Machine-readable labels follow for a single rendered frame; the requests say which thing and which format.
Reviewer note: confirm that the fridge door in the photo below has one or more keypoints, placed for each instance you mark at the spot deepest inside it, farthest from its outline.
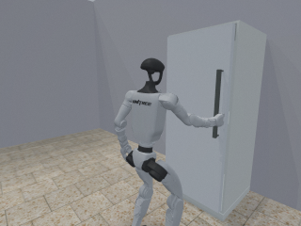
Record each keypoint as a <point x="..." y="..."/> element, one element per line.
<point x="192" y="60"/>

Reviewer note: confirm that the right robot forearm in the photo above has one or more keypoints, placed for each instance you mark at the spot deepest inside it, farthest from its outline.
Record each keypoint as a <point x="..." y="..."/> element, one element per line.
<point x="197" y="121"/>

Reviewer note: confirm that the robot right hand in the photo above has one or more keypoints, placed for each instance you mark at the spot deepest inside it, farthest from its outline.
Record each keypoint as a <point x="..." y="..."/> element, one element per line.
<point x="220" y="119"/>

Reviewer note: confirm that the robot right thigh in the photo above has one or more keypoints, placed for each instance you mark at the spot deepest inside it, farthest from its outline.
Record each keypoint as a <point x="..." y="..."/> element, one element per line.
<point x="162" y="172"/>

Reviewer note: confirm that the right robot upper arm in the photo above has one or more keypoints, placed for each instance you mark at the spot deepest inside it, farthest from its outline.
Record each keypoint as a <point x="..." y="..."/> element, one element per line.
<point x="170" y="101"/>

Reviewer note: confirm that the left robot forearm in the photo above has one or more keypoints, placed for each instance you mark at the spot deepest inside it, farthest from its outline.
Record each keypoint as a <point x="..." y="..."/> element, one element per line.
<point x="123" y="141"/>

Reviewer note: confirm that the left robot upper arm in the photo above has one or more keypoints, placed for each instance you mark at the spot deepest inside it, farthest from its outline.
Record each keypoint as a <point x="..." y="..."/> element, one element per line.
<point x="124" y="110"/>

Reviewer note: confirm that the robot left hand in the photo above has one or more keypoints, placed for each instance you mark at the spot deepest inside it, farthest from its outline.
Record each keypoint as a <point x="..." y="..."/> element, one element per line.
<point x="123" y="151"/>

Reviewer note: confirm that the handle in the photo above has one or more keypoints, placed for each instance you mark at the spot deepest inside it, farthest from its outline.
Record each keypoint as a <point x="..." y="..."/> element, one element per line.
<point x="217" y="98"/>

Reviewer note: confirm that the humanoid robot head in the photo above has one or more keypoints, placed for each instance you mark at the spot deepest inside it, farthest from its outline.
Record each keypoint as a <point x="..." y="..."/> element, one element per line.
<point x="152" y="65"/>

